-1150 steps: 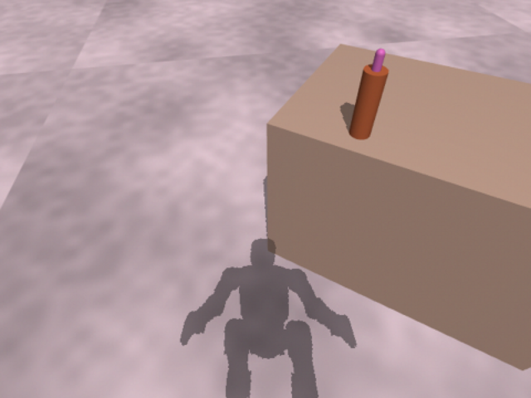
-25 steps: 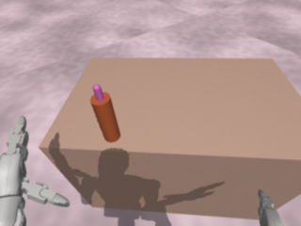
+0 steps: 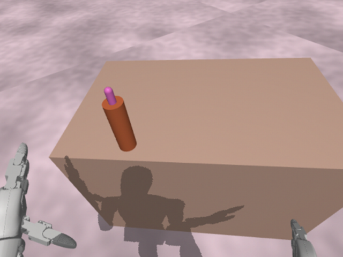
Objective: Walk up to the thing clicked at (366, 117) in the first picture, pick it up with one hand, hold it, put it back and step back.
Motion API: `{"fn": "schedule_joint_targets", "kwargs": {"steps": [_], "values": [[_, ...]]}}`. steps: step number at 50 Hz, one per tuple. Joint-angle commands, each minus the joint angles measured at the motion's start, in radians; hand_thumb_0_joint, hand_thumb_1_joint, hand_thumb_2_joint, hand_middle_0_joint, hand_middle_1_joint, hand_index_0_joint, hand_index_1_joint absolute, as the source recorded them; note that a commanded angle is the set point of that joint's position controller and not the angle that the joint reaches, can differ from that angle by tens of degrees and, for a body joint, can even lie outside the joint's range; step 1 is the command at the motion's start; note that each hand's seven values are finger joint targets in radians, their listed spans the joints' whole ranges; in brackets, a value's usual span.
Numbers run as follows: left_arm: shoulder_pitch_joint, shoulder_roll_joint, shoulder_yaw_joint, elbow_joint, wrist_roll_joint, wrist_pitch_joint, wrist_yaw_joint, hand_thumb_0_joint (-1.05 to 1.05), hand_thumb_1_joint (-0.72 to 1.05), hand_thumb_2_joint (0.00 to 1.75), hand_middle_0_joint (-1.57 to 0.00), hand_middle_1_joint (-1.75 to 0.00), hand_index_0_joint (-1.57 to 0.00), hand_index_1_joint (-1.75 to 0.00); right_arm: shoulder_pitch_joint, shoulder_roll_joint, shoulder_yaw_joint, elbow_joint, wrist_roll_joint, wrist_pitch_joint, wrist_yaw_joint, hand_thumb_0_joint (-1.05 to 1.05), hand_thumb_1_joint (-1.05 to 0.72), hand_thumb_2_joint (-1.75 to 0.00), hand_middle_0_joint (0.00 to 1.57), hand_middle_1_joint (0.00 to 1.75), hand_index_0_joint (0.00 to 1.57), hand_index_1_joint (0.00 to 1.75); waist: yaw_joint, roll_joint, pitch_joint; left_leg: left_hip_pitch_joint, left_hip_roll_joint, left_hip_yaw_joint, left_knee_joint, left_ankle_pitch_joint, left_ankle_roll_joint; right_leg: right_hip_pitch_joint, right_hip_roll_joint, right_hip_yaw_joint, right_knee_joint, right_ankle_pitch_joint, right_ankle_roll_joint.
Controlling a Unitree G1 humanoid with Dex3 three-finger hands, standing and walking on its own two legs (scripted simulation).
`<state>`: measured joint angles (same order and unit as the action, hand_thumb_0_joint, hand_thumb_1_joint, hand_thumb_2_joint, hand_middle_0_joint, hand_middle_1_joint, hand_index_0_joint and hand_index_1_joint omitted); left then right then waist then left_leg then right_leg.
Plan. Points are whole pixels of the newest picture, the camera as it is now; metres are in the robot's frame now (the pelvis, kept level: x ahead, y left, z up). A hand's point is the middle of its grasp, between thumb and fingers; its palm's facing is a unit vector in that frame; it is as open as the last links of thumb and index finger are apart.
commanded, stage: home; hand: left
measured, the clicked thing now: (119, 120) +0.46 +0.22 +0.05
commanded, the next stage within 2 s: none
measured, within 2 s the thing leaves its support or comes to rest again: neither
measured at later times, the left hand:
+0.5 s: hand (96, 225) +0.19 +0.22 -0.03, palm faces +0.16 -0.96 -0.25, open 17.4 cm
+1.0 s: hand (117, 221) +0.22 +0.19 -0.09, palm faces +0.06 -0.97 -0.24, open 17.5 cm
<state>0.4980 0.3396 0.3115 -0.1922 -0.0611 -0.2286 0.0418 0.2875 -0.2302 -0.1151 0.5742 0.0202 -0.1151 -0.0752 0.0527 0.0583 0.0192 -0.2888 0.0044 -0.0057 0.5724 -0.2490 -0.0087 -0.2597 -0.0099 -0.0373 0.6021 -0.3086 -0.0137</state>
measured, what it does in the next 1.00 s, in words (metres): stands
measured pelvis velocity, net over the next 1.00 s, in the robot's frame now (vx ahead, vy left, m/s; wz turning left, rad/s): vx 0.03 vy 0.02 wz -0.02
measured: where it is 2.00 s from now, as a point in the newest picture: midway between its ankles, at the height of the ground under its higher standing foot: outside the picture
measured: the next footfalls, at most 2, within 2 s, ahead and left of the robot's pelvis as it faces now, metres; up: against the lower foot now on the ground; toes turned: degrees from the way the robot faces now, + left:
none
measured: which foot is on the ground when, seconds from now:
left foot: down 0.00-1.00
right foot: down 0.00-1.00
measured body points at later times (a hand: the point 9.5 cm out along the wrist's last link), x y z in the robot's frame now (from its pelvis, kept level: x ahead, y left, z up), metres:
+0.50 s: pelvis +0.02 +0.02 +0.01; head +0.04 +0.02 +0.46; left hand +0.17 +0.27 -0.02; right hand +0.19 -0.21 -0.08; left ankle +0.04 +0.13 -0.73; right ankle +0.01 -0.11 -0.73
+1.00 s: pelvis +0.03 +0.02 +0.01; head +0.05 +0.02 +0.46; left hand +0.21 +0.24 -0.07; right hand +0.16 -0.22 -0.10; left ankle +0.04 +0.13 -0.73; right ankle +0.01 -0.11 -0.73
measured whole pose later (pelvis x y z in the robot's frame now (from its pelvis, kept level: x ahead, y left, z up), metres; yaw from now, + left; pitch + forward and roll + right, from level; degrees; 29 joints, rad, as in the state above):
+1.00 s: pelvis +0.03 +0.02 +0.01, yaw -1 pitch +0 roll +0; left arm 0.21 0.18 0.00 0.55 -0.02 -0.07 0.09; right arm 0.24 -0.21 0.01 0.69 0.02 -0.05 -0.06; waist -0.01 0.01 0.03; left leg -0.24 0.00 0.02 0.51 -0.26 0.01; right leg -0.20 -0.01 -0.01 0.49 -0.29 0.01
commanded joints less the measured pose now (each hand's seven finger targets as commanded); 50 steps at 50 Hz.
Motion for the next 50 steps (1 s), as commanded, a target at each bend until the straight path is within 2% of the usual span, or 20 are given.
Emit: {"fn": "schedule_joint_targets", "kwargs": {"steps": [1,2,3,6,7,10,13,16,22,25,28,31,32,33,34,38,40,46,47,50], "values": [[-0.075,0.175,0.096,-0.179,0.003,-0.086,0.014,0.0,-0.58,0.03,-0.06,-0.06,-0.06,-0.05,-0.086,-0.106,-0.034,-0.115,-0.002,-0.068,-0.001,0.0,0.48,-0.07,0.05,0.05,0.05,0.05,0.002,-0.053,-0.039,0.042,-0.021,0.032,-0.114,-0.024,0.038,-0.036,-0.016,0.031,-0.186,-0.021,0.02],[-0.118,0.185,0.103,-0.221,0.001,-0.097,0.016,0.0,-0.58,0.03,-0.06,-0.06,-0.06,-0.05,-0.099,-0.08,-0.011,-0.125,0.0,-0.07,0.002,0.0,0.47,-0.07,0.05,0.05,0.05,0.05,0.006,-0.041,-0.039,0.042,-0.023,0.034,-0.115,-0.014,0.037,-0.03,-0.018,0.032,-0.188,-0.011,0.019],[-0.067,0.21,0.14,-0.147,0.003,-0.092,0.02,0.0,-0.59,0.03,-0.06,-0.06,-0.07,-0.05,-0.096,-0.132,-0.053,-0.133,-0.003,-0.072,-0.003,0.0,0.46,-0.08,0.05,0.05,0.05,0.06,0.007,-0.073,-0.045,0.046,-0.022,0.032,-0.118,-0.004,0.038,-0.015,-0.014,0.023,-0.188,0.004,0.021],[-0.097,0.213,0.143,-0.156,0.004,-0.103,0.019,0.0,-0.48,0.1,-0.06,-0.07,-0.06,-0.06,-0.089,-0.074,0.001,-0.125,-0.001,-0.072,-0.001,0.0,0.22,-0.32,0.13,0.18,0.13,0.18,0.012,-0.041,-0.065,0.071,-0.023,0.035,-0.127,0.046,0.036,0.014,-0.011,0.016,-0.189,0.064,0.017],[-0.057,0.181,0.126,-0.075,0.006,-0.096,0.019,0.0,-0.51,0.08,-0.06,-0.06,-0.06,-0.06,-0.1,-0.074,0.002,-0.133,0.0,-0.069,0.001,0.0,0.14,-0.4,0.13,0.18,0.13,0.18,0.007,-0.058,-0.039,0.063,-0.021,0.034,-0.134,0.059,0.036,0.017,-0.008,0.007,-0.184,0.083,0.015],[-0.073,0.101,0.037,-0.012,0.011,-0.094,0.012,0.0,-0.52,0.08,-0.05,-0.06,-0.06,-0.06,-0.201,0.014,0.106,-0.166,0.003,-0.067,0.009,0.0,-0.1,-0.54,0.14,0.19,0.14,0.19,0.025,-0.052,-0.036,0.063,-0.024,0.031,-0.141,0.074,0.037,0.038,-0.014,0.005,-0.191,0.101,0.016],[-0.08,0.054,-0.036,0.045,0.015,-0.084,0.008,0.0,-0.54,0.07,-0.05,-0.06,-0.06,-0.06,-0.161,-0.056,0.056,-0.129,0.002,-0.062,0.007,0.0,-0.34,-0.59,0.15,0.21,0.15,0.21,-0.004,-0.02,-0.007,0.065,-0.009,0.023,-0.176,0.027,0.033,0.021,0.004,-0.01,-0.184,0.072,0.006],[-0.061,0.053,-0.061,0.089,0.02,-0.062,0.004,0.0,-0.55,0.07,-0.05,-0.06,-0.05,-0.05,-0.079,-0.135,-0.002,-0.123,-0.001,-0.064,0.008,0.0,-0.54,-0.7,0.16,0.24,0.16,0.24,-0.034,-0.028,-0.05,0.11,0.004,0.013,-0.18,0.078,0.028,0.031,0.021,-0.024,-0.172,0.135,0.007],[-0.181,0.029,-0.134,0.192,0.034,-0.012,0.002,0.0,-0.56,0.05,-0.05,-0.05,-0.05,-0.05,-0.126,-0.095,0.018,-0.099,-0.001,-0.06,0.007,0.0,-0.89,-0.9,0.2,0.3,0.2,0.3,-0.054,-0.052,-0.084,0.147,0.004,0.012,-0.164,0.166,0.026,0.024,0.018,-0.024,-0.178,0.203,0.006],[-0.239,-0.045,-0.225,0.332,0.043,0.007,0.004,0.0,-0.57,0.05,-0.05,-0.05,-0.05,-0.05,-0.204,-0.027,0.084,-0.11,-0.001,-0.058,0.008,0.0,-0.89,-0.9,0.2,0.3,0.2,0.3,-0.05,-0.058,-0.096,0.13,0.005,0.012,-0.149,0.2,0.025,0.025,0.01,-0.018,-0.168,0.226,0.004],[-0.296,-0.04,-0.253,0.429,0.047,0.021,0.009,0.0,-0.53,0.07,-0.05,-0.05,-0.05,-0.05,-0.234,-0.028,0.093,-0.104,-0.003,-0.054,0.003,0.0,-0.9,-0.9,0.2,0.3,0.2,0.3,-0.043,-0.024,-0.126,0.117,0.004,0.015,-0.143,0.173,0.021,0.032,0.003,-0.012,-0.167,0.208,0.001],[-0.264,-0.029,-0.249,0.546,0.048,0.047,0.019,0.0,-0.54,0.06,-0.05,-0.05,-0.05,-0.05,-0.181,-0.066,0.072,-0.076,-0.008,-0.039,0.001,0.0,-0.9,-0.9,0.2,0.3,0.2,0.3,-0.034,0.014,-0.171,0.133,0.005,0.02,-0.136,0.215,0.011,0.055,0.005,-0.01,-0.156,0.239,-0.003],[-0.267,0.092,-0.092,0.458,0.053,0.039,0.054,0.0,-0.57,0.05,-0.05,-0.05,-0.05,-0.05,-0.062,-0.14,0.052,0.029,-0.016,-0.023,-0.003,0.0,-0.9,-0.9,0.2,0.3,0.2,0.3,-0.012,0.06,-0.186,0.145,0.001,0.019,-0.121,0.239,0.002,0.073,0.016,-0.013,-0.15,0.257,-0.009],[-0.194,-0.001,-0.194,0.583,0.058,0.058,0.047,0.0,-0.55,0.06,-0.05,-0.05,-0.05,-0.05,-0.092,-0.124,0.067,0.008,-0.012,-0.018,0.002,0.0,-0.9,-0.91,0.2,0.3,0.2,0.3,-0.03,0.03,-0.146,0.127,0.007,0.02,-0.126,0.228,-0.003,0.061,0.022,-0.013,-0.155,0.239,-0.011],[-0.269,-0.024,-0.239,0.498,0.055,0.055,0.045,0.0,-0.58,0.04,-0.05,-0.05,-0.05,-0.05,-0.1,-0.106,0.074,-0.007,-0.014,-0.018,0.005,0.0,-0.9,-0.91,0.2,0.3,0.2,0.3,-0.035,0.044,-0.158,0.133,0.006,0.021,-0.126,0.245,-0.002,0.068,0.022,-0.014,-0.154,0.258,-0.01],[-0.322,-0.028,-0.241,0.54,0.051,0.082,0.056,0.0,-0.6,0.03,-0.05,-0.04,-0.05,-0.04,-0.131,-0.105,0.077,-0.023,-0.008,-0.003,0.001,0.0,-0.9,-0.9,0.2,0.3,0.2,0.3,-0.046,0.012,-0.158,0.134,0.006,0.031,-0.12,0.292,0.003,0.077,0.025,-0.012,-0.157,0.309,-0.008],[-0.362,-0.064,-0.272,0.552,0.047,0.089,0.057,0.0,-0.6,0.03,-0.05,-0.04,-0.05,-0.04,-0.134,-0.103,0.082,-0.031,-0.006,0.002,0.002,0.0,-0.9,-0.9,0.2,0.3,0.2,0.3,-0.06,-0.03,-0.126,0.124,0.008,0.029,-0.124,0.278,0.008,0.066,0.025,-0.014,-0.162,0.307,-0.005],[-0.364,-0.091,-0.302,0.581,0.047,0.107,0.056,0.0,-0.56,0.05,-0.05,-0.05,-0.05,-0.05,-0.13,-0.111,0.08,-0.04,-0.004,0.011,0.009,0.0,-0.9,-0.9,0.2,0.3,0.2,0.3,-0.05,-0.084,-0.119,0.121,0.007,0.028,-0.128,0.251,0.013,0.062,0.025,-0.017,-0.165,0.283,-0.002],[-0.335,-0.069,-0.275,0.597,0.049,0.111,0.06,0.0,-0.55,0.06,-0.05,-0.05,-0.05,-0.05,-0.132,-0.112,0.076,-0.042,-0.002,0.013,0.009,0.0,-0.9,-0.91,0.2,0.3,0.2,0.3,-0.037,-0.088,-0.135,0.126,0.004,0.031,-0.123,0.27,0.014,0.072,0.023,-0.014,-0.163,0.3,-0.001],[-0.335,-0.057,-0.269,0.611,0.051,0.119,0.061,0.0,-0.57,0.05,-0.05,-0.05,-0.05,-0.05,-0.12,-0.12,0.071,-0.036,-0.004,0.025,0.01,0.0,-0.9,-0.91,0.2,0.3,0.2,0.3,-0.042,-0.087,-0.136,0.125,0.003,0.035,-0.123,0.273,0.014,0.075,0.023,-0.011,-0.163,0.308,0.0]]}}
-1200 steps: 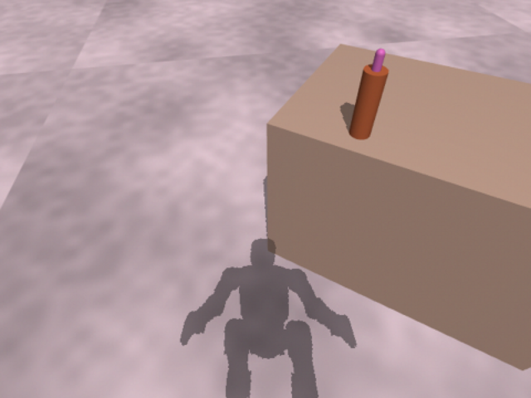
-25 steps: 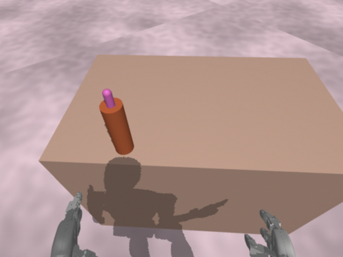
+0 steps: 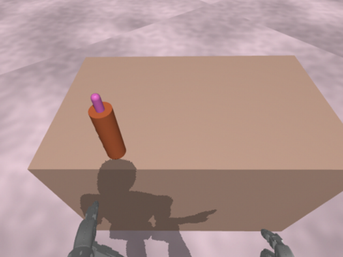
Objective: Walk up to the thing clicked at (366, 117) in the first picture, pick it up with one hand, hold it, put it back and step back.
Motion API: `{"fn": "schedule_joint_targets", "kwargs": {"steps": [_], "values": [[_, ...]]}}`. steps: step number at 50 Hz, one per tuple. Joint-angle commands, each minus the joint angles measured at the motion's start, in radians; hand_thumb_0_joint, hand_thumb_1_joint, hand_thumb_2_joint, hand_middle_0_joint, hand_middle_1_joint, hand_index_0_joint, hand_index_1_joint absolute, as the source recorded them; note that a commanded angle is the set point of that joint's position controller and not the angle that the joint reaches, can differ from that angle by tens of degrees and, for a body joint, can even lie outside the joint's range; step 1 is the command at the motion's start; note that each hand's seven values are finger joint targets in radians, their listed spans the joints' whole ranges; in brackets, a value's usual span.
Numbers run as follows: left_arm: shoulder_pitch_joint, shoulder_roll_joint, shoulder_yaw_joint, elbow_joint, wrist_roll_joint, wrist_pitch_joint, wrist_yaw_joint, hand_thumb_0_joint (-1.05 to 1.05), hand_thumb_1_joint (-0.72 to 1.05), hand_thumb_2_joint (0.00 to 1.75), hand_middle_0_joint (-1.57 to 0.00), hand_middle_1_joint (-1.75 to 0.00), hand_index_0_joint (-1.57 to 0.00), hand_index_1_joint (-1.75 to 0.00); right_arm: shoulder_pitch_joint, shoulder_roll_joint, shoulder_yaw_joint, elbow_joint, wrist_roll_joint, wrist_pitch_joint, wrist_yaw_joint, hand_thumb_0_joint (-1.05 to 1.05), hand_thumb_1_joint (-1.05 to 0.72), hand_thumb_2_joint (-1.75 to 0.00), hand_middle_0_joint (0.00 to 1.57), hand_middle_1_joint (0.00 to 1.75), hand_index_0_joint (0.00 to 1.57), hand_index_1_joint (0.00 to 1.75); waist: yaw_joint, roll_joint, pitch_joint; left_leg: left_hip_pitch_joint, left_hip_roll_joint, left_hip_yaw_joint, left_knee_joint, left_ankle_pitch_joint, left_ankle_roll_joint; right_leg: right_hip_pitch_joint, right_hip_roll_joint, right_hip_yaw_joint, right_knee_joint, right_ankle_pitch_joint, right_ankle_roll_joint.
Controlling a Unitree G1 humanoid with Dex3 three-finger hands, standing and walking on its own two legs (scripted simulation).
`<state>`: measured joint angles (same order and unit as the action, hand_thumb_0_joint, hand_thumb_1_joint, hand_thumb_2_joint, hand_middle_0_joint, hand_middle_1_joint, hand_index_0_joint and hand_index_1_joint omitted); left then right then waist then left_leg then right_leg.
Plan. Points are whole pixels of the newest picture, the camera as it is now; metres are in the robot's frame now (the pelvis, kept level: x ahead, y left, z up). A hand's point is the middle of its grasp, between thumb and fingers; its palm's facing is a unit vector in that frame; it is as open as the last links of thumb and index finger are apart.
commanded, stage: home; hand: left
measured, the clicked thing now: (107, 127) +0.42 +0.21 +0.05
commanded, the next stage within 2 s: stand in 1.94 s
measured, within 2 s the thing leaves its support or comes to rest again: neither
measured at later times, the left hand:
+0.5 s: hand out of the picture +0.04 +0.26 -0.14, palm faces -0.04 -0.91 -0.40, open 17.6 cm
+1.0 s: hand out of the picture +0.01 +0.25 -0.15, palm faces -0.04 -0.94 -0.35, open 17.6 cm
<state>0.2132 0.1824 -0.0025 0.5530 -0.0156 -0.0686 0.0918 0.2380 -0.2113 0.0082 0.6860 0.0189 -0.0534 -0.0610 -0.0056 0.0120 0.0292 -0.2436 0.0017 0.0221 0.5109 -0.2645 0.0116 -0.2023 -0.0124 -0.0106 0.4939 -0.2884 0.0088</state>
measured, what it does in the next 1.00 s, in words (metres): stands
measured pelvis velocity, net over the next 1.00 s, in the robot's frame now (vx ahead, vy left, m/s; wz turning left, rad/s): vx -0.04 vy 0.00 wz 0.00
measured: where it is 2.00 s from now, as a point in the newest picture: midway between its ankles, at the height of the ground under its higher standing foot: outside the picture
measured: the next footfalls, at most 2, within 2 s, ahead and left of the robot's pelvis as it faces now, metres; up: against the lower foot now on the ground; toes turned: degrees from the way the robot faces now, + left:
none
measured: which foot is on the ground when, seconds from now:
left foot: down 0.00-1.00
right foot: down 0.00-1.00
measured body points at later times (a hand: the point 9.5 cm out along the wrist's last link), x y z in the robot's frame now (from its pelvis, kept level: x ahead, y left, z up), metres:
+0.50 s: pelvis -0.03 -0.01 +0.01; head -0.04 -0.02 +0.46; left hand +0.04 +0.31 -0.11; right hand +0.05 -0.31 -0.12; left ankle +0.00 +0.11 -0.74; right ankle -0.02 -0.13 -0.74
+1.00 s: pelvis -0.04 +0.00 +0.01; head -0.05 +0.00 +0.46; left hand +0.02 +0.30 -0.12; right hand +0.01 -0.30 -0.13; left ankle +0.00 +0.11 -0.74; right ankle -0.02 -0.13 -0.74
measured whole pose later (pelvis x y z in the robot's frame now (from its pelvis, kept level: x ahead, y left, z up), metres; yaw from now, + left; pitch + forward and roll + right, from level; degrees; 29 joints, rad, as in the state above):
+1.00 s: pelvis -0.04 +0.00 +0.01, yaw +0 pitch -4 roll +0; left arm 0.18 0.36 -0.02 1.13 0.01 -0.01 -0.01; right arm 0.18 -0.35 0.01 1.12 -0.02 -0.01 0.01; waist -0.01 0.01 0.02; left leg -0.16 0.00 0.02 0.36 -0.14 0.01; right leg -0.13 -0.01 -0.01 0.37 -0.17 0.01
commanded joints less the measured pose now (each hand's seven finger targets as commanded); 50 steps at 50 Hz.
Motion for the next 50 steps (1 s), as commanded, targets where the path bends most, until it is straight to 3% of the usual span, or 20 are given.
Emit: {"fn": "schedule_joint_targets", "kwargs": {"steps": [1,3,4,6,7,9,12,14,15,19,23,26,28,32,36,43,50], "values": [[-0.041,0.105,0.054,-0.137,0.005,-0.039,0.012,0.0,-0.57,0.05,-0.05,-0.05,-0.05,-0.05,-0.07,-0.135,-0.052,-0.146,-0.002,-0.033,-0.003,0.0,-0.9,-0.91,0.2,0.3,0.2,0.3,0.022,-0.027,-0.151,0.081,0.003,0.01,-0.064,0.278,-0.006,0.019,0.024,-0.037,-0.059,0.279,-0.023],[-0.071,0.122,0.066,-0.164,0.005,-0.041,0.017,0.0,-0.56,0.06,-0.05,-0.05,-0.05,-0.05,-0.088,-0.129,-0.045,-0.159,-0.001,-0.026,-0.004,0.0,-0.9,-0.91,0.2,0.3,0.2,0.3,0.028,-0.014,-0.131,0.071,-0.002,0.018,-0.073,0.233,-0.003,0.017,0.017,-0.029,-0.073,0.244,-0.021],[0.002,0.328,0.086,0.039,0.076,-0.022,-0.016,0.0,-0.57,0.05,-0.05,-0.05,-0.05,-0.05,-0.027,-0.273,-0.093,-0.027,-0.078,-0.013,0.023,0.0,-0.9,-0.91,0.2,0.3,0.2,0.3,-0.005,0.047,-0.175,0.105,0.091,-0.068,-0.009,0.396,0.011,0.022,-0.095,0.073,-0.009,0.384,-0.047],[0.006,0.322,0.086,0.063,0.073,-0.006,-0.035,0.0,-0.59,0.04,-0.05,-0.05,-0.05,-0.04,-0.058,-0.27,-0.09,-0.016,-0.074,0.004,0.04,0.0,-0.9,-0.91,0.2,0.3,0.2,0.3,0.014,0.04,-0.179,0.078,0.094,-0.078,-0.038,0.333,0.027,0.058,-0.103,0.077,-0.021,0.343,-0.055],[0.002,0.309,0.081,0.073,0.067,-0.009,-0.042,0.0,-0.57,0.05,-0.05,-0.05,-0.05,-0.05,-0.07,-0.254,-0.085,-0.016,-0.066,0.004,0.047,0.0,-0.9,-0.9,0.2,0.3,0.2,0.3,0.013,0.02,-0.175,0.091,0.094,-0.08,-0.041,0.318,0.029,0.051,-0.107,0.08,-0.035,0.352,-0.051],[-0.04,0.308,0.061,0.118,0.054,-0.011,-0.056,0.0,-0.59,0.04,-0.05,-0.05,-0.05,-0.04,-0.061,-0.256,-0.076,0.023,-0.052,0.004,0.06,0.0,-0.9,-0.9,0.2,0.3,0.2,0.3,0.0,-0.023,-0.124,0.075,0.095,-0.09,-0.078,0.238,0.027,0.018,-0.1,0.08,-0.064,0.276,-0.043],[-0.068,0.316,0.04,0.195,0.052,-0.009,-0.063,0.0,-0.58,0.04,-0.05,-0.05,-0.05,-0.04,-0.08,-0.266,-0.071,0.092,-0.05,0.012,0.069,0.0,-0.9,-0.9,0.2,0.3,0.2,0.3,-0.01,-0.049,-0.046,0.075,0.101,-0.104,-0.097,0.183,0.022,-0.029,-0.104,0.091,-0.112,0.2,-0.048],[-0.071,0.327,0.035,0.237,0.048,-0.006,-0.067,0.0,-0.6,0.03,-0.05,-0.04,-0.05,-0.04,-0.085,-0.28,-0.068,0.127,-0.047,0.014,0.072,0.0,-0.9,-0.9,0.2,0.3,0.2,0.3,-0.008,-0.032,-0.033,0.073,0.101,-0.107,-0.112,0.184,0.021,-0.017,-0.105,0.097,-0.132,0.2,-0.047],[-0.082,0.336,0.034,0.255,0.047,-0.002,-0.07,0.0,-0.61,0.02,-0.04,-0.04,-0.05,-0.04,-0.085,-0.285,-0.067,0.145,-0.047,0.015,0.072,0.0,-0.9,-0.9,0.2,0.3,0.2,0.3,-0.011,-0.024,-0.002,0.053,0.097,-0.109,-0.14,0.137,0.018,-0.029,-0.101,0.101,-0.147,0.135,-0.046],[-0.089,0.36,0.027,0.327,0.045,0.007,-0.074,0.0,-0.58,0.04,-0.05,-0.05,-0.05,-0.04,-0.116,-0.311,-0.061,0.209,-0.046,0.02,0.073,0.0,-0.9,-0.9,0.2,0.3,0.2,0.3,-0.001,-0.004,-0.018,0.082,0.102,-0.118,-0.166,0.098,0.018,-0.009,-0.101,0.107,-0.182,0.078,-0.049],[-0.097,0.389,0.024,0.39,0.04,0.012,-0.076,0.0,-0.6,0.03,-0.05,-0.04,-0.05,-0.04,-0.106,-0.328,-0.05,0.267,-0.042,0.02,0.071,0.0,-0.9,-0.9,0.2,0.3,0.2,0.3,-0.002,-0.009,-0.04,0.095,0.106,-0.125,-0.195,0.125,0.016,0.036,-0.105,0.111,-0.189,0.117,-0.046],[-0.085,0.402,0.02,0.432,0.037,0.021,-0.077,0.0,-0.59,0.04,-0.05,-0.05,-0.05,-0.04,-0.114,-0.35,-0.049,0.3,-0.042,0.025,0.07,0.0,-0.9,-0.9,0.2,0.3,0.2,0.3,0.003,-0.004,0.003,0.073,0.105,-0.138,-0.229,0.009,0.016,0.004,-0.1,0.115,-0.221,-0.009,-0.043],[-0.081,0.408,0.019,0.452,0.036,0.025,-0.079,0.0,-0.58,0.04,-0.05,-0.05,-0.05,-0.04,-0.115,-0.354,-0.047,0.317,-0.041,0.026,0.07,0.0,-0.9,-0.9,0.2,0.3,0.2,0.3,0.006,-0.011,0.003,0.084,0.106,-0.14,-0.235,0.007,0.015,0.002,-0.1,0.118,-0.227,-0.015,-0.045],[-0.073,0.421,0.019,0.483,0.037,0.026,-0.08,0.0,-0.6,0.03,-0.04,-0.04,-0.05,-0.04,-0.097,-0.351,-0.045,0.345,-0.04,0.03,0.072,0.0,-0.9,-0.9,0.2,0.3,0.2,0.3,0.002,-0.047,0.038,0.086,0.095,-0.136,-0.226,-0.014,0.016,-0.051,-0.105,0.138,-0.269,-0.118,-0.042],[-0.077,0.413,0.021,0.491,0.031,0.028,-0.081,0.0,-0.58,0.04,-0.05,-0.04,-0.05,-0.04,-0.092,-0.357,-0.045,0.357,-0.041,0.025,0.07,0.0,-0.9,-0.9,0.2,0.3,0.2,0.3,0.006,-0.002,0.016,0.07,0.1,-0.138,-0.241,-0.004,0.018,-0.007,-0.104,0.135,-0.25,-0.047,-0.042],[-0.061,0.397,0.022,0.518,0.03,0.032,-0.084,0.0,-0.59,0.03,-0.05,-0.04,-0.05,-0.04,-0.101,-0.356,-0.043,0.369,-0.037,0.025,0.064,0.0,-0.9,-0.9,0.2,0.3,0.2,0.3,0.01,0.014,0.037,0.039,0.109,-0.151,-0.269,-0.06,0.019,0.0,-0.092,0.125,-0.238,-0.029,-0.036],[-0.074,0.391,0.025,0.523,0.032,0.034,-0.085,0.0,-0.6,0.03,-0.05,-0.04,-0.05,-0.04,-0.105,-0.357,-0.041,0.37,-0.034,0.024,0.06,0.0,-0.9,-0.9,0.2,0.3,0.2,0.3,0.005,0.005,0.01,0.052,0.116,-0.148,-0.275,-0.03,0.019,0.026,-0.098,0.122,-0.225,0.029,-0.037]]}}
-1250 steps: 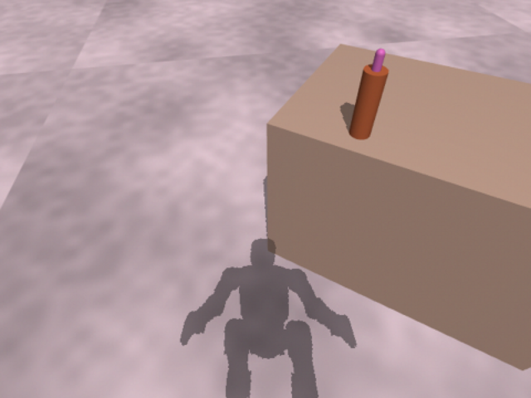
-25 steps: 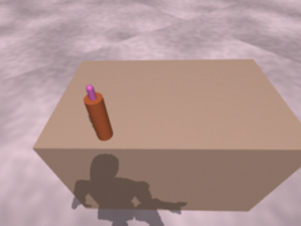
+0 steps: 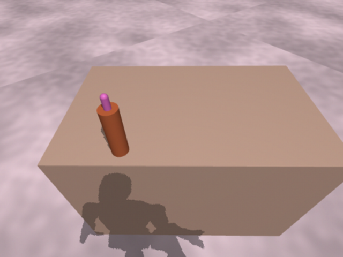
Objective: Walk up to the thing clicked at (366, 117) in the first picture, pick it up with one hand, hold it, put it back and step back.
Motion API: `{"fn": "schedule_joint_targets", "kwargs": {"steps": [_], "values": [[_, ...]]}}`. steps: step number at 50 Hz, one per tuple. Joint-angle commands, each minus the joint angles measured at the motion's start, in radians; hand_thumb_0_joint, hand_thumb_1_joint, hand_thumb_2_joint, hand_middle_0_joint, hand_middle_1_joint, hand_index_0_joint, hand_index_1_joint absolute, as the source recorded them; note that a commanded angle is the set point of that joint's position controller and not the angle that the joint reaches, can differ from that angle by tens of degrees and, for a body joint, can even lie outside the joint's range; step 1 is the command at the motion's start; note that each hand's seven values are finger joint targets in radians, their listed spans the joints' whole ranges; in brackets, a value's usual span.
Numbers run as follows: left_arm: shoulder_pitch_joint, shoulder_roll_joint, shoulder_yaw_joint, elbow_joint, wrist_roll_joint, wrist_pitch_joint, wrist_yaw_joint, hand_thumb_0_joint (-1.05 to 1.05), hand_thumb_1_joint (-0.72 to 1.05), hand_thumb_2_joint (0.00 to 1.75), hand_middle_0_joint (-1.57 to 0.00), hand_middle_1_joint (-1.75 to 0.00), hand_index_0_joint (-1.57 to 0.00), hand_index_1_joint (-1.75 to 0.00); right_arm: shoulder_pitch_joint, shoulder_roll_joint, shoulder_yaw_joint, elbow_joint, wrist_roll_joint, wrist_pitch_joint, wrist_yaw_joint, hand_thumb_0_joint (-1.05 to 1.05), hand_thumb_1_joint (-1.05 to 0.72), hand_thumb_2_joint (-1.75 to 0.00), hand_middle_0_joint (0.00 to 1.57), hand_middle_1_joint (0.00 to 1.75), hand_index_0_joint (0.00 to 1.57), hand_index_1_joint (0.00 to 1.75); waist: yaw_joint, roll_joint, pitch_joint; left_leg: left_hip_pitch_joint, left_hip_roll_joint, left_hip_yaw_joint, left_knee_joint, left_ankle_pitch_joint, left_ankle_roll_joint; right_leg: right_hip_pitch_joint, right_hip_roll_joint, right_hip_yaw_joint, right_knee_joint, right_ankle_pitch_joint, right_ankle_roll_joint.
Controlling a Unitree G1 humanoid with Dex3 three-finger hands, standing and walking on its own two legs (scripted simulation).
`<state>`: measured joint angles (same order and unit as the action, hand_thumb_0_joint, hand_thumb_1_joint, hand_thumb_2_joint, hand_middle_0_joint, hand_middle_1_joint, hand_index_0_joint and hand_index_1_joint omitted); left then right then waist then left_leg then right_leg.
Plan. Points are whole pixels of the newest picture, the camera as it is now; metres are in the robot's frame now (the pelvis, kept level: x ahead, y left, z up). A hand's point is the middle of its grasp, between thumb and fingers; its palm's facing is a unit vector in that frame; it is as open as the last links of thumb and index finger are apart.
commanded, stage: home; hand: left
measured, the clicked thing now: (113, 126) +0.46 +0.21 +0.04
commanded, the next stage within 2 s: stand in 0.94 s
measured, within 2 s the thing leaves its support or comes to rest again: neither
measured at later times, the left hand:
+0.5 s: hand out of the picture +0.10 +0.25 -0.15, palm faces -0.05 -0.93 -0.35, open 17.6 cm
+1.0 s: hand out of the picture +0.10 +0.26 -0.15, palm faces -0.05 -0.93 -0.35, open 17.7 cm
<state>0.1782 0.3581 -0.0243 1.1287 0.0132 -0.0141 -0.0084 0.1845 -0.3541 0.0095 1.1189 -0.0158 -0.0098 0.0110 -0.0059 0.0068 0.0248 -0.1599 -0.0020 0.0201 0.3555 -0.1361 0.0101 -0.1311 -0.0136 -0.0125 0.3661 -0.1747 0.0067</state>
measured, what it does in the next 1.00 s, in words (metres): stands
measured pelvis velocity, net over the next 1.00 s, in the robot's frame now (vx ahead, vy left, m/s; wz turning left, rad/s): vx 0.02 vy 0.00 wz -0.01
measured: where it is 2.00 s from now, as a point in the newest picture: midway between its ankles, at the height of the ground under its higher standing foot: outside the picture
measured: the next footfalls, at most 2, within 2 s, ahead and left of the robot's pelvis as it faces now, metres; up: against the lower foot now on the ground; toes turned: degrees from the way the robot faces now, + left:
none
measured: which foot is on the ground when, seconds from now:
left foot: down 0.00-1.00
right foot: down 0.00-1.00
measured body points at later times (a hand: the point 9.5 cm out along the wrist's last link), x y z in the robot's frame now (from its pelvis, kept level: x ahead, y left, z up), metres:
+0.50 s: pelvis +0.02 +0.00 +0.00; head +0.02 -0.01 +0.45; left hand +0.10 +0.30 -0.13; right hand +0.09 -0.30 -0.13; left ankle +0.04 +0.11 -0.75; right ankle +0.02 -0.12 -0.75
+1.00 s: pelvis +0.02 +0.00 +0.00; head +0.02 +0.00 +0.45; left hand +0.10 +0.30 -0.13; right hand +0.08 -0.30 -0.13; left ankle +0.04 +0.11 -0.75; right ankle +0.02 -0.12 -0.75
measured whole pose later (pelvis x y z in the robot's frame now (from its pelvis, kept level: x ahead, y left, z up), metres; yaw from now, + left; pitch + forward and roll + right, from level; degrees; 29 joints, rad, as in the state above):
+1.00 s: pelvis +0.02 +0.00 +0.00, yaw -1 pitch -3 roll +0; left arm 0.13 0.35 -0.01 1.14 0.01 -0.01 0.00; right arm 0.13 -0.35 0.01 1.15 -0.01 -0.01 0.00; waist -0.01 0.01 0.04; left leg -0.10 0.00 0.03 0.30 -0.14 0.01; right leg -0.08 -0.02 0.00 0.32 -0.18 0.01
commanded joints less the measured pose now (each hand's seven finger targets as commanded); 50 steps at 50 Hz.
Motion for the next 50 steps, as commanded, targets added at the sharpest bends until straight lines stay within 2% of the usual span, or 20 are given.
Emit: {"fn": "schedule_joint_targets", "kwargs": {"steps": [1,3,6,9,10,14,17,26,33,34,36,39,42,43,45,50], "values": [[-0.041,0.215,0.046,-0.051,0.002,-0.021,0.015,0.0,-0.6,0.03,-0.04,-0.04,-0.05,-0.04,-0.051,-0.215,-0.041,-0.06,0.003,-0.021,-0.012,0.0,-0.9,-0.9,0.2,0.3,0.2,0.3,0.005,0.008,0.02,-0.032,0.118,-0.148,-0.12,-0.154,0.018,-0.046,-0.095,0.123,-0.095,-0.09,-0.034],[-0.048,0.21,0.047,-0.051,0.003,-0.021,0.015,0.0,-0.61,0.02,-0.04,-0.04,-0.05,-0.04,-0.057,-0.215,-0.04,-0.059,0.001,-0.021,-0.013,0.0,-0.9,-0.9,0.2,0.3,0.2,0.3,0.004,0.01,0.009,-0.028,0.122,-0.148,-0.122,-0.14,0.02,-0.033,-0.098,0.119,-0.09,-0.058,-0.033],[-0.052,0.212,0.045,-0.046,0.002,-0.018,0.016,0.0,-0.6,0.02,-0.04,-0.04,-0.05,-0.04,-0.069,-0.217,-0.041,-0.056,0.003,-0.019,-0.015,0.0,-0.9,-0.9,0.2,0.3,0.2,0.3,0.002,-0.006,0.026,-0.012,0.12,-0.146,-0.119,-0.144,0.018,-0.067,-0.093,0.118,-0.097,-0.088,-0.034],[-0.057,0.21,0.044,-0.051,0.001,-0.022,0.016,0.0,-0.6,0.02,-0.04,-0.04,-0.05,-0.04,-0.068,-0.22,-0.041,-0.053,0.004,-0.022,-0.014,0.0,-0.9,-0.9,0.2,0.3,0.2,0.3,0.002,-0.005,-0.009,0.011,0.121,-0.135,-0.104,-0.064,0.018,-0.03,-0.106,0.123,-0.098,-0.02,-0.036],[-0.061,0.209,0.043,-0.053,0.001,-0.024,0.017,0.0,-0.61,0.01,-0.04,-0.04,-0.04,-0.04,-0.071,-0.218,-0.04,-0.053,0.003,-0.023,-0.014,0.0,-0.9,-0.9,0.2,0.3,0.2,0.3,0.001,-0.009,-0.038,0.037,0.124,-0.128,-0.091,-0.015,0.02,-0.015,-0.112,0.124,-0.097,0.033,-0.034],[-0.072,0.21,0.043,-0.053,-0.002,-0.024,0.02,0.0,-0.61,0.02,-0.04,-0.04,-0.04,-0.04,-0.075,-0.217,-0.038,-0.047,0.005,-0.027,-0.017,0.0,-0.9,-0.9,0.2,0.3,0.2,0.3,0.0,-0.009,-0.052,0.063,0.131,-0.121,-0.082,0.08,0.016,0.001,-0.115,0.12,-0.084,0.103,-0.029],[-0.075,0.208,0.043,-0.048,-0.001,-0.019,0.02,0.0,-0.6,0.02,-0.04,-0.04,-0.05,-0.04,-0.085,-0.219,-0.039,-0.04,0.005,-0.023,-0.018,0.0,-0.9,-0.9,0.2,0.3,0.2,0.3,0.002,-0.009,-0.027,0.055,0.128,-0.12,-0.093,0.032,0.014,-0.01,-0.112,0.118,-0.095,0.067,-0.028],[-0.087,0.211,0.046,-0.05,-0.003,-0.023,0.025,0.0,-0.61,0.02,-0.04,-0.04,-0.04,-0.04,-0.097,-0.215,-0.04,-0.037,0.007,-0.022,-0.02,0.0,-0.9,-0.9,0.2,0.3,0.2,0.3,-0.001,-0.018,-0.065,0.101,0.136,-0.107,-0.072,0.156,0.012,0.025,-0.119,0.113,-0.091,0.187,-0.023],[-0.092,0.205,0.048,-0.047,-0.004,-0.017,0.023,0.0,-0.61,0.02,-0.04,-0.04,-0.05,-0.04,-0.106,-0.212,-0.039,-0.034,0.003,-0.02,-0.02,0.0,-0.9,-0.9,0.2,0.3,0.2,0.3,0.003,0.005,-0.017,0.06,0.131,-0.103,-0.098,0.073,0.007,0.014,-0.115,0.115,-0.112,0.101,-0.025],[-0.092,0.209,0.05,-0.047,-0.003,-0.017,0.022,0.0,-0.61,0.02,-0.04,-0.04,-0.04,-0.04,-0.102,-0.214,-0.039,-0.033,0.004,-0.021,-0.02,0.0,-0.9,-0.9,0.2,0.3,0.2,0.3,0.002,0.007,-0.025,0.063,0.132,-0.103,-0.1,0.078,0.008,0.028,-0.119,0.12,-0.112,0.114,-0.025],[-0.09,0.207,0.051,-0.045,-0.002,-0.016,0.022,0.0,-0.6,0.03,-0.05,-0.04,-0.05,-0.04,-0.109,-0.216,-0.041,-0.033,0.004,-0.021,-0.02,0.0,-0.9,-0.9,0.2,0.3,0.2,0.3,0.002,0.006,-0.003,0.056,0.129,-0.107,-0.107,0.025,0.008,0.004,-0.114,0.117,-0.119,0.067,-0.025],[-0.102,0.211,0.054,-0.052,-0.001,-0.016,0.021,0.0,-0.61,0.02,-0.04,-0.04,-0.04,-0.04,-0.103,-0.211,-0.041,-0.037,0.004,-0.024,-0.021,0.0,-0.9,-0.9,0.2,0.3,0.2,0.3,0.0,-0.002,-0.028,0.061,0.134,-0.106,-0.109,0.057,0.009,0.024,-0.117,0.117,-0.11,0.094,-0.028],[-0.102,0.205,0.054,-0.05,-0.001,-0.013,0.019,0.0,-0.61,0.02,-0.04,-0.04,-0.05,-0.04,-0.098,-0.212,-0.039,-0.033,0.002,-0.026,-0.022,0.0,-0.9,-0.9,0.2,0.3,0.2,0.3,0.0,0.008,-0.023,0.054,0.134,-0.109,-0.122,0.04,0.007,0.02,-0.114,0.113,-0.105,0.076,-0.028],[-0.092,0.206,0.053,-0.053,-0.001,-0.015,0.019,0.0,-0.6,0.02,-0.05,-0.04,-0.05,-0.04,-0.109,-0.22,-0.042,-0.035,0.005,-0.026,-0.022,0.0,-0.9,-0.9,0.2,0.3,0.2,0.3,0.007,0.006,-0.039,0.081,0.136,-0.108,-0.111,0.058,0.011,0.019,-0.117,0.113,-0.108,0.09,-0.028],[-0.102,0.211,0.053,-0.056,-0.001,-0.018,0.02,0.0,-0.61,0.02,-0.04,-0.04,-0.04,-0.04,-0.103,-0.215,-0.043,-0.037,0.004,-0.026,-0.022,0.0,-0.9,-0.9,0.2,0.3,0.2,0.3,0.0,-0.014,-0.055,0.093,0.137,-0.105,-0.101,0.099,0.011,0.019,-0.119,0.115,-0.108,0.115,-0.027],[-0.092,0.202,0.051,-0.05,-0.002,-0.014,0.02,0.0,-0.6,0.03,-0.05,-0.04,-0.05,-0.04,-0.098,-0.215,-0.042,-0.028,0.003,-0.021,-0.02,0.0,-0.9,-0.9,0.2,0.3,0.2,0.3,0.0,-0.01,-0.007,0.063,0.13,-0.109,-0.121,-0.009,0.011,-0.012,-0.112,0.112,-0.122,0.035,-0.026]]}}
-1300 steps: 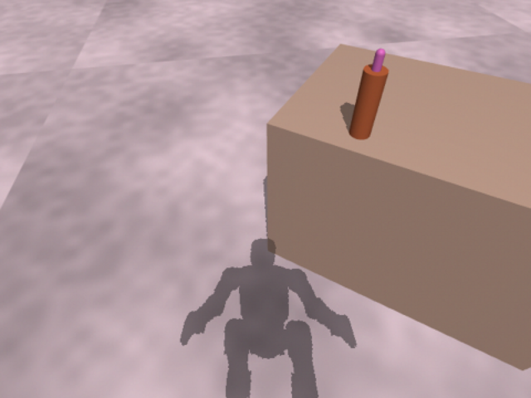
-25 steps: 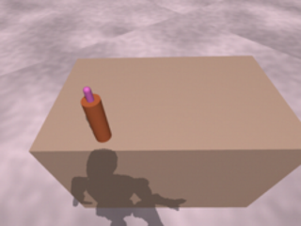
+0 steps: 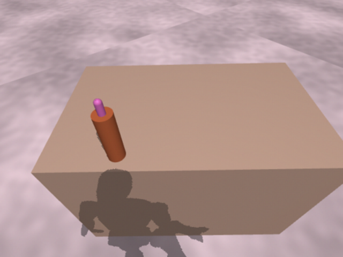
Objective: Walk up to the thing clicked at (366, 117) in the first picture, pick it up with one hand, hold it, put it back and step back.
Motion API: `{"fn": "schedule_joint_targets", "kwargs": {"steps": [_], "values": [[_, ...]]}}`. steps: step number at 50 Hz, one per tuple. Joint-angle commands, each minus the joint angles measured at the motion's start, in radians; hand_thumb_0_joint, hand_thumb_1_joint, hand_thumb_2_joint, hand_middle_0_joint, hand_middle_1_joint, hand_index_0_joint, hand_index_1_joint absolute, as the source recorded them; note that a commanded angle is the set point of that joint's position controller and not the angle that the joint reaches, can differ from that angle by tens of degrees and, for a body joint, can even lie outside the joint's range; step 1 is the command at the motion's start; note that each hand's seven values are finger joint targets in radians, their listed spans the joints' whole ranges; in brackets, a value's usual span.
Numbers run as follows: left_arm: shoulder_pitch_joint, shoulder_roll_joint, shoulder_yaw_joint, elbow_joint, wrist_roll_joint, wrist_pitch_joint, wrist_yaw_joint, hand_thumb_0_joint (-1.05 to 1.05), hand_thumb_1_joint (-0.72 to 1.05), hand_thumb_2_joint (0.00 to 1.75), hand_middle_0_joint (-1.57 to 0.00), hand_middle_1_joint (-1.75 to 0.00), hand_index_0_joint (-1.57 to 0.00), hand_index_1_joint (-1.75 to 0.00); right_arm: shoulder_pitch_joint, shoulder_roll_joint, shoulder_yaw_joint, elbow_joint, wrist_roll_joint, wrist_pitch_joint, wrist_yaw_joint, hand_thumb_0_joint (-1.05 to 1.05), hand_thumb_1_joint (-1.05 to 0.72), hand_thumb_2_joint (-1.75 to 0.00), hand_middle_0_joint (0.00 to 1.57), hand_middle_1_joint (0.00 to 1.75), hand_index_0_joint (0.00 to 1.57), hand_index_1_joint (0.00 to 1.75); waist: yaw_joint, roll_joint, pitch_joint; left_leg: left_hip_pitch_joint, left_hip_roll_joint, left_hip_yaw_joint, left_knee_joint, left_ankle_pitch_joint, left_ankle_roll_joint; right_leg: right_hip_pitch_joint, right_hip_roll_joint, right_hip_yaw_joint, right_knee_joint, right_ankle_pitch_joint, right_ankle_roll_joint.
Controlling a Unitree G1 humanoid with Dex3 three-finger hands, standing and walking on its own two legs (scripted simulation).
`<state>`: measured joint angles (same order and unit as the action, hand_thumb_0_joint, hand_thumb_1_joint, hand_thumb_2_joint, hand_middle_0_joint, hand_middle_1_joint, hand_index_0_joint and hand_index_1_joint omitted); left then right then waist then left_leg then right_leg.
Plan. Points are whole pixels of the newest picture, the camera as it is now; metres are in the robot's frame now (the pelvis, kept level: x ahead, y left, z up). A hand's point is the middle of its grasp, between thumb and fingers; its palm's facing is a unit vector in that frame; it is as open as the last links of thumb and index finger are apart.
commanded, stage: stand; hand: left
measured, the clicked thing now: (108, 131) +0.43 +0.21 +0.03
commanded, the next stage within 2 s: none
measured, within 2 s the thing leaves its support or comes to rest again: neither
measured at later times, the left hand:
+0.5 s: hand out of the picture +0.07 +0.25 -0.16, palm faces -0.05 -0.94 -0.34, open 9.3 cm
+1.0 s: hand out of the picture +0.08 +0.25 -0.16, palm faces -0.04 -0.94 -0.35, open 7.4 cm
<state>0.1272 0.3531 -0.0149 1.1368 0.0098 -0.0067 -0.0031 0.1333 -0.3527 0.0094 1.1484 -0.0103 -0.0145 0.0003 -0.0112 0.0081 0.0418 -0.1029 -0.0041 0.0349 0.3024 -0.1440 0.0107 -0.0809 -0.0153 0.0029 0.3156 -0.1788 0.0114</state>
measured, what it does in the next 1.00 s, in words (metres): stands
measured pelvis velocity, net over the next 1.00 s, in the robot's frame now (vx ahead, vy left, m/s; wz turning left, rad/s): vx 0.01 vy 0.00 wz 0.00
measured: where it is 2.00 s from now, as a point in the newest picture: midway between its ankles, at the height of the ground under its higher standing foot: outside the picture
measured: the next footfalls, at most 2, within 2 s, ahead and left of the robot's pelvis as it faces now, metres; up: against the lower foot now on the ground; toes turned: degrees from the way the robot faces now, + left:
none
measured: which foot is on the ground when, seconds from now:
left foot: down 0.00-1.00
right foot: down 0.00-1.00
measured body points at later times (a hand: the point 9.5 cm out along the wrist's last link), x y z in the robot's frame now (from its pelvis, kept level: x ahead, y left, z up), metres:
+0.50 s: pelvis +0.00 +0.00 +0.00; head +0.00 +0.00 +0.45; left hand +0.07 +0.30 -0.13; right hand +0.06 -0.30 -0.14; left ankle +0.02 +0.11 -0.75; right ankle +0.00 -0.13 -0.75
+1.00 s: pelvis +0.01 +0.00 +0.00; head +0.01 +0.00 +0.45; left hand +0.08 +0.30 -0.13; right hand +0.08 -0.30 -0.13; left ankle +0.02 +0.11 -0.75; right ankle +0.00 -0.13 -0.75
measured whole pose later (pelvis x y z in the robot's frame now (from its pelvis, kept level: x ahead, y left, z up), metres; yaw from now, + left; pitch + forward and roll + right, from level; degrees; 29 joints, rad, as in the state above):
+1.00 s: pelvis +0.01 +0.00 +0.00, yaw +0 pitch -3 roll +0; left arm 0.13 0.35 -0.01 1.12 0.01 -0.01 0.00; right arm 0.12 -0.35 0.00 1.14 -0.01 -0.02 0.00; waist -0.01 0.00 0.04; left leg -0.10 -0.01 0.04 0.30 -0.16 0.01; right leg -0.08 -0.02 0.00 0.31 -0.19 0.01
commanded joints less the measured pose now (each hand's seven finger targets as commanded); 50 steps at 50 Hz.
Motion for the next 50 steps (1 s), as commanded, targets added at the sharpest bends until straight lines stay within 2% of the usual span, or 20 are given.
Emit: {"fn": "schedule_joint_targets", "kwargs": {"steps": [1,2,4,5,7,8,10,13,21,23,26,29,30,41,46,49,50], "values": [[-0.042,0.215,0.043,-0.061,0.002,-0.023,0.015,0.0,-0.6,0.03,-0.05,-0.04,-0.05,-0.04,-0.046,-0.215,-0.044,-0.061,-0.002,-0.017,-0.01,0.0,-0.9,-0.9,0.2,0.3,0.2,0.3,0.004,-0.022,-0.039,0.018,0.135,-0.123,-0.064,0.028,0.012,-0.051,-0.115,0.1,-0.064,0.065,-0.035],[-0.041,0.214,0.043,-0.062,0.001,-0.024,0.015,0.0,-0.61,0.02,-0.04,-0.04,-0.05,-0.04,-0.043,-0.219,-0.044,-0.06,-0.002,-0.018,-0.009,0.0,-0.9,-0.9,0.2,0.3,0.2,0.3,0.005,-0.013,-0.047,0.02,0.135,-0.122,-0.059,0.043,0.012,-0.046,-0.116,0.101,-0.062,0.071,-0.033],[-0.041,0.216,0.043,-0.063,0.002,-0.024,0.016,0.0,-0.45,0.18,-0.2,-0.2,-0.2,-0.2,-0.045,-0.217,-0.043,-0.061,-0.002,-0.018,-0.009,0.0,-0.9,-0.9,0.2,0.3,0.2,0.3,0.005,-0.011,-0.054,0.02,0.136,-0.121,-0.056,0.056,0.014,-0.038,-0.118,0.101,-0.063,0.087,-0.032],[-0.043,0.217,0.044,-0.064,0.001,-0.024,0.017,0.0,-0.37,0.26,-0.2,-0.28,-0.2,-0.28,-0.045,-0.213,-0.044,-0.06,-0.002,-0.017,-0.009,0.0,-0.9,-0.9,0.2,0.3,0.2,0.3,0.005,-0.022,-0.045,0.016,0.135,-0.123,-0.056,0.064,0.011,-0.045,-0.116,0.099,-0.062,0.076,-0.032],[-0.035,0.212,0.041,-0.062,0.001,-0.024,0.015,0.0,-0.21,0.42,-0.2,-0.3,-0.2,-0.3,-0.044,-0.213,-0.044,-0.059,-0.002,-0.018,-0.009,0.0,-0.9,-0.9,0.2,0.3,0.2,0.3,0.006,-0.02,-0.048,0.025,0.137,-0.121,-0.053,0.066,0.013,-0.048,-0.117,0.101,-0.065,0.085,-0.032],[-0.032,0.213,0.041,-0.06,0.001,-0.022,0.015,0.0,-0.13,0.5,-0.2,-0.3,-0.2,-0.3,-0.039,-0.211,-0.043,-0.057,-0.001,-0.017,-0.01,0.0,-0.9,-0.9,0.2,0.3,0.2,0.3,0.003,-0.018,-0.026,0.016,0.133,-0.123,-0.062,0.029,0.009,-0.068,-0.112,0.099,-0.069,0.043,-0.033],[-0.032,0.213,0.042,-0.061,0.004,-0.021,0.014,0.0,0.03,0.66,-0.2,-0.3,-0.2,-0.3,-0.04,-0.21,-0.044,-0.056,-0.002,-0.017,-0.009,0.0,-0.9,-0.9,0.2,0.3,0.2,0.3,0.003,-0.012,-0.015,0.008,0.131,-0.124,-0.069,-0.01,0.009,-0.078,-0.111,0.099,-0.071,0.027,-0.035],[-0.033,0.212,0.043,-0.065,0.002,-0.023,0.016,0.0,0.27,0.9,-0.2,-0.3,-0.2,-0.3,-0.04,-0.215,-0.046,-0.057,-0.001,-0.016,-0.007,0.0,-0.9,-0.9,0.2,0.3,0.2,0.3,0.004,-0.012,-0.028,0.009,0.135,-0.125,-0.062,0.007,0.016,-0.062,-0.115,0.102,-0.068,0.04,-0.034],[-0.029,0.211,0.044,-0.07,0.003,-0.021,0.014,0.0,0.9,0.9,-0.2,-0.3,-0.2,-0.3,-0.05,-0.215,-0.048,-0.063,-0.002,-0.019,-0.008,0.0,-0.9,-0.9,0.2,0.3,0.2,0.3,0.006,0.006,-0.031,0.004,0.133,-0.124,-0.07,-0.003,0.01,-0.061,-0.113,0.103,-0.061,0.034,-0.038],[-0.021,0.211,0.043,-0.068,0.001,-0.023,0.013,0.0,0.9,0.9,-0.2,-0.3,-0.2,-0.3,-0.047,-0.216,-0.048,-0.06,0.0,-0.019,-0.007,0.0,-0.9,-0.9,0.2,0.3,0.2,0.3,0.008,-0.004,-0.037,0.012,0.134,-0.127,-0.065,0.014,0.012,-0.059,-0.112,0.102,-0.064,0.035,-0.037],[-0.021,0.211,0.041,-0.074,0.003,-0.027,0.013,0.0,0.9,0.9,-0.2,-0.3,-0.2,-0.3,-0.05,-0.216,-0.048,-0.065,0.0,-0.021,-0.007,0.0,-0.9,-0.9,0.2,0.3,0.2,0.3,0.007,-0.005,-0.07,0.038,0.137,-0.118,-0.043,0.088,0.015,-0.043,-0.12,0.103,-0.061,0.11,-0.033],[-0.03,0.212,0.043,-0.074,0.002,-0.023,0.015,0.0,0.9,0.9,-0.2,-0.3,-0.2,-0.3,-0.042,-0.212,-0.046,-0.062,0.0,-0.021,-0.01,0.0,-0.9,-0.9,0.2,0.3,0.2,0.3,0.004,-0.006,-0.069,0.039,0.139,-0.116,-0.044,0.117,0.013,-0.033,-0.119,0.099,-0.05,0.129,-0.034],[-0.027,0.208,0.042,-0.069,0.001,-0.022,0.016,0.0,0.9,0.9,-0.2,-0.3,-0.2,-0.3,-0.044,-0.216,-0.046,-0.057,0.001,-0.019,-0.01,0.0,-0.9,-0.9,0.2,0.3,0.2,0.3,0.007,-0.003,-0.047,0.023,0.138,-0.121,-0.051,0.082,0.012,-0.044,-0.115,0.098,-0.056,0.098,-0.032],[-0.028,0.211,0.045,-0.073,0.002,-0.022,0.016,0.0,0.9,0.9,-0.2,-0.3,-0.2,-0.3,-0.046,-0.209,-0.045,-0.064,-0.001,-0.02,-0.01,0.0,-0.9,-0.9,0.2,0.3,0.2,0.3,0.008,-0.009,-0.059,0.029,0.139,-0.115,-0.047,0.121,0.013,-0.024,-0.12,0.096,-0.057,0.133,-0.032],[-0.031,0.209,0.047,-0.069,0.001,-0.019,0.015,0.0,0.9,0.9,-0.2,-0.3,-0.2,-0.3,-0.05,-0.212,-0.046,-0.062,0.0,-0.02,-0.011,0.0,-0.9,-0.9,0.2,0.3,0.2,0.3,0.007,-0.008,-0.03,0.018,0.137,-0.121,-0.062,0.067,0.01,-0.047,-0.115,0.096,-0.066,0.08,-0.033],[-0.028,0.207,0.045,-0.075,0.003,-0.023,0.015,0.0,0.9,0.9,-0.2,-0.3,-0.2,-0.3,-0.058,-0.215,-0.05,-0.067,0.002,-0.021,-0.01,0.0,-0.9,-0.9,0.2,0.3,0.2,0.3,0.008,-0.017,-0.07,0.062,0.144,-0.117,-0.038,0.136,0.015,-0.039,-0.12,0.095,-0.057,0.134,-0.034],[-0.028,0.211,0.047,-0.072,0.001,-0.023,0.015,0.0,0.9,0.9,-0.2,-0.3,-0.2,-0.3,-0.047,-0.208,-0.047,-0.064,0.002,-0.02,-0.01,0.0,-0.9,-0.9,0.2,0.3,0.2,0.3,0.005,-0.021,-0.06,0.046,0.14,-0.115,-0.045,0.117,0.014,-0.036,-0.12,0.099,-0.066,0.126,-0.032]]}}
